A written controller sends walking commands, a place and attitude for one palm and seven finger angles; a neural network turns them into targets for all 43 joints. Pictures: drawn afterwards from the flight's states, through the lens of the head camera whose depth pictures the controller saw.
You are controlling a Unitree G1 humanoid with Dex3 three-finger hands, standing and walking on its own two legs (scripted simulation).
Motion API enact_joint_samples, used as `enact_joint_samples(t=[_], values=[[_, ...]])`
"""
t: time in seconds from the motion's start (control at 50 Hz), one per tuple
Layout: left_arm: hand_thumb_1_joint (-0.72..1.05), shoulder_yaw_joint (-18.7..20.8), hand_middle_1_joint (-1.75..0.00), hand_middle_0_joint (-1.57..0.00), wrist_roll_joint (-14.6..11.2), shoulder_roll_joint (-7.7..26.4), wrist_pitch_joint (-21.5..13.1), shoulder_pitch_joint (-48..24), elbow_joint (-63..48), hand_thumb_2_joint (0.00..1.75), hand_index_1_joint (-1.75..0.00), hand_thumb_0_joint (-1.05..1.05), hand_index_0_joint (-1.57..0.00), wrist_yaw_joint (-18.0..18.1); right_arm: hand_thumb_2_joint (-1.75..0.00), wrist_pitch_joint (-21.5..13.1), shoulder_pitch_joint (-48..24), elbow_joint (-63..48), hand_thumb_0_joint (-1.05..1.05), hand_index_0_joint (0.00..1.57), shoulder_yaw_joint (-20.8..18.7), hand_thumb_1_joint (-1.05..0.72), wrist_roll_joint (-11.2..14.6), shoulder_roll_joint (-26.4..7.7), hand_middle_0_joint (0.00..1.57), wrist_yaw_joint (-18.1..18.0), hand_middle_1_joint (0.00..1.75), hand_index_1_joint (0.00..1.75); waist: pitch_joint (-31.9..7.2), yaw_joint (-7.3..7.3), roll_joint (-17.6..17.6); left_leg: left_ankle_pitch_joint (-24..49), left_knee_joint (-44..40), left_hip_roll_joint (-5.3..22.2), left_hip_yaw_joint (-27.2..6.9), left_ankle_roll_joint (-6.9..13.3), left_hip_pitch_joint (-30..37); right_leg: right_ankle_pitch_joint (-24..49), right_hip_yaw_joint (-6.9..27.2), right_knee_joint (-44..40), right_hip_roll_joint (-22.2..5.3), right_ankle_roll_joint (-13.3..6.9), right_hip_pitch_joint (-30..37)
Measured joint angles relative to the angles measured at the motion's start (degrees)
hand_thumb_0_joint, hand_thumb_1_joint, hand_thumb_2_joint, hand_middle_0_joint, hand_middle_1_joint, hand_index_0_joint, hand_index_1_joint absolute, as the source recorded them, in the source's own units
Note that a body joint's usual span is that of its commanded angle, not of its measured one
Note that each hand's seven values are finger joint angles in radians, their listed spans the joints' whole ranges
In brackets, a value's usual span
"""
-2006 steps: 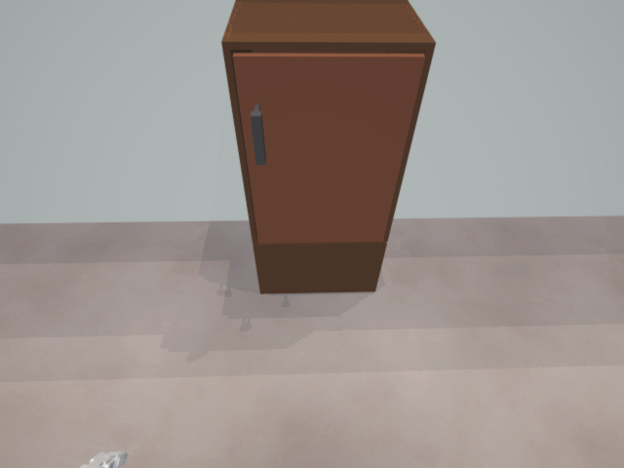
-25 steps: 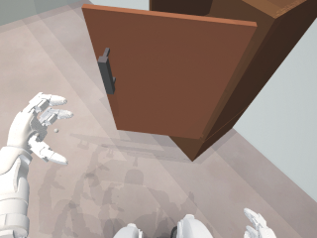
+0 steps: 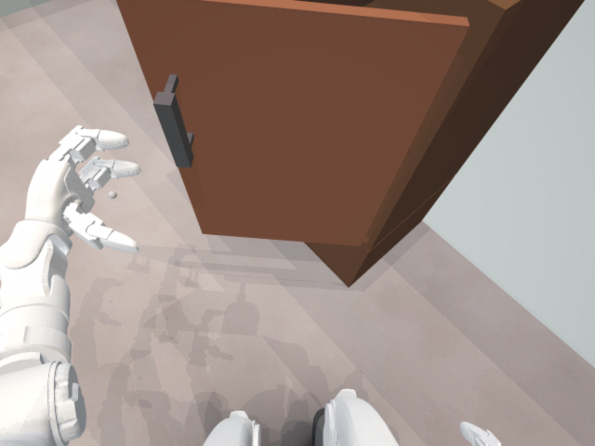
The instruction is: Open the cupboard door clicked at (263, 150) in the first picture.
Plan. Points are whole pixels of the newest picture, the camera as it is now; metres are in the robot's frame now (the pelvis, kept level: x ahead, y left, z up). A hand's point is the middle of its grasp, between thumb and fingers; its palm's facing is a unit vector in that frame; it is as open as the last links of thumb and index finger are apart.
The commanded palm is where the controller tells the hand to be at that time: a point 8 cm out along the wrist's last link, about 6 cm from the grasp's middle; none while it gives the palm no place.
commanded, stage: move the hooked fingers beside the handle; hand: left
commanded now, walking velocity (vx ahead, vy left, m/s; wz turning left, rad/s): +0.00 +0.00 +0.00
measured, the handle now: (178, 123) +0.56 +0.17 +0.04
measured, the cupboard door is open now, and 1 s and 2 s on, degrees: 45 45 44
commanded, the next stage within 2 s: slide the fingers in behind the handle in 1.42 s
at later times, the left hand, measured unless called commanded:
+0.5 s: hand (137, 146) +0.50 +0.22 +0.05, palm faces -0.09 -1.00 -0.01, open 14.0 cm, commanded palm +0.49 +0.27 +0.05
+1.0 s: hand (133, 144) +0.51 +0.23 +0.05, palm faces -0.09 -1.00 -0.01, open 14.0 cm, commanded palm +0.50 +0.27 +0.05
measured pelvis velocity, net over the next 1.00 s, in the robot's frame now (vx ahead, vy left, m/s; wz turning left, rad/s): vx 0.01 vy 0.01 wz -0.03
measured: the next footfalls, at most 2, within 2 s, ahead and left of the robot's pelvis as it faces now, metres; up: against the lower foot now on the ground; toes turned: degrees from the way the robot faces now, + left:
none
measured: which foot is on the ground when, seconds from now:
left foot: down 0.00-1.00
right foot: down 0.00-1.00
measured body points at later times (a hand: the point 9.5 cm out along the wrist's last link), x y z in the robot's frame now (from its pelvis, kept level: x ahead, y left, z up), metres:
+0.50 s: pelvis +0.00 +0.00 -0.01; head +0.15 +0.02 +0.41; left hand +0.50 +0.28 +0.06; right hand +0.00 -0.27 -0.12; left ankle -0.03 +0.09 -0.67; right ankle +0.05 -0.11 -0.67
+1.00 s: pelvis +0.01 +0.01 -0.01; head +0.17 +0.04 +0.41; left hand +0.51 +0.29 +0.05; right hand +0.00 -0.25 -0.11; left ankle -0.03 +0.09 -0.67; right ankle +0.05 -0.11 -0.67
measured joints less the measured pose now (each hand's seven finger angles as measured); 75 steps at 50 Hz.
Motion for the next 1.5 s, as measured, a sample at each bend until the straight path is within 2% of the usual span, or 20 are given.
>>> enact_joint_samples(t=[0.18,0.44,0.56,0.7,0.78,0.88,1.12,1.28,1.38,1.5], values=[[-0.5,1.63,-1.2,-0.3,2.44,3.25,-1.79,-8.15,7.23,0.3,-1.2,-0.02,-0.31,0.54,-0.9,1.88,0.14,0.5,0.01,0.2,0.28,-0.9,-0.4,-0.04,0.2,0.03,0.3,0.3,0.68,-1.7,-0.39,-0.53,2.08,0.44,-0.09,-0.13,-3.23,-0.1,-0.16,1.49,0.35,-0.19,-3.08],[-0.5,2.64,-1.2,-0.3,4.34,6.46,-1.02,-15.84,12.79,0.3,-1.2,-0.02,-0.3,1.44,-0.9,4.52,2.29,0.89,0.01,0.2,0.75,-0.9,-1.14,-0.15,0.2,0.46,0.3,0.3,0.8,-4.13,0.54,-0.94,3.35,0.86,-0.1,0.06,-6.78,0.06,-0.19,1.93,0.74,-0.03,-6.37],[-0.5,4.36,-1.2,-0.3,6.15,9.16,-0.42,-19.11,15.24,0.3,-1.2,-0.02,-0.31,2.42,-0.9,5.43,2.75,0.1,0.01,0.2,1.32,-0.9,-1.55,-0.04,0.2,0.62,0.3,0.3,0.95,-5.8,0.53,-1.22,4.11,1.22,-0.04,0.16,-8.48,0.19,-0.16,2.17,1.1,0.01,-7.96],[-0.5,4.35,-1.2,-0.3,6.57,11.25,-0.07,-21.75,16.98,0.3,-1.21,-0.02,-0.32,2.11,-0.9,6.56,3.59,-0.24,0.01,0.2,1.66,-0.9,-1.87,-0.1,0.2,1.0,0.3,0.3,1.2,-6.56,0.69,-1.48,4.67,1.42,-0.26,0.35,-9.8,0.3,-0.38,2.05,1.3,0.21,-8.94],[-0.5,5.2,-1.2,-0.3,6.59,11.11,0.21,-19.81,15.2,0.3,-1.21,-0.02,-0.32,1.55,-0.9,7.3,4.09,-0.62,0.01,0.2,1.45,-0.9,-2.06,-0.05,0.2,1.3,0.3,0.3,0.82,-6.55,0.79,-1.53,4.34,1.59,0.02,0.49,-9.83,0.48,-0.09,1.52,1.53,0.41,-9.0],[-0.5,4.71,-1.2,-0.3,5.52,9.24,-0.23,-16.57,12.5,0.3,-1.2,-0.02,-0.31,1.49,-0.9,8.06,4.62,-0.79,0.01,0.2,1.11,-0.9,-1.95,0.27,0.2,1.74,0.3,0.3,0.45,-5.79,0.76,-1.6,3.48,1.64,0.11,0.66,-8.46,0.53,0.06,0.51,1.67,0.67,-7.58],[-0.5,1.72,-1.2,-0.3,5.81,6.11,-1.44,-17.24,12.56,0.3,-1.2,-0.02,-0.3,3.92,-0.9,8.41,2.77,-0.31,0.0,0.2,0.9,-0.9,-2.2,0.84,0.2,2.0,0.3,0.3,0.13,-5.06,0.88,-1.88,3.5,1.1,-0.71,0.79,-7.18,-0.02,-0.64,0.32,1.14,0.96,-5.81],[-0.5,2.05,-1.2,-0.3,7.04,7.11,-1.04,-18.33,14.89,0.3,-1.2,-0.02,-0.3,4.63,-0.9,8.47,2.1,-1.4,0.0,0.2,1.32,-0.9,-2.24,0.93,0.2,1.89,0.3,0.3,0.55,-5.57,0.96,-2.06,4.31,1.04,-0.53,0.83,-8.22,-0.23,-0.46,1.36,1.06,0.91,-7.05],[-0.5,3.06,-1.2,-0.3,6.11,6.71,-2.49,-17.54,12.53,0.3,-1.2,-0.02,-0.3,4.22,-0.9,8.54,2.36,-0.63,0.0,0.2,1.19,-0.9,-2.24,1.06,0.2,2.0,0.3,0.3,0.58,-5.26,0.94,-2.18,4.54,1.26,-0.44,0.65,-8.5,-0.28,-0.36,1.62,1.28,0.78,-7.45],[-0.5,2.7,-1.2,-0.3,6.5,8.33,-0.38,-18.59,15.07,0.3,-1.2,-0.02,-0.3,3.58,-0.9,8.86,2.81,-0.75,0.0,0.2,1.57,-0.9,-1.86,0.86,0.2,1.75,0.3,0.3,0.63,-5.65,0.83,-2.02,4.26,1.35,-0.67,0.58,-8.27,-0.19,-0.58,1.36,1.38,0.54,-7.17]])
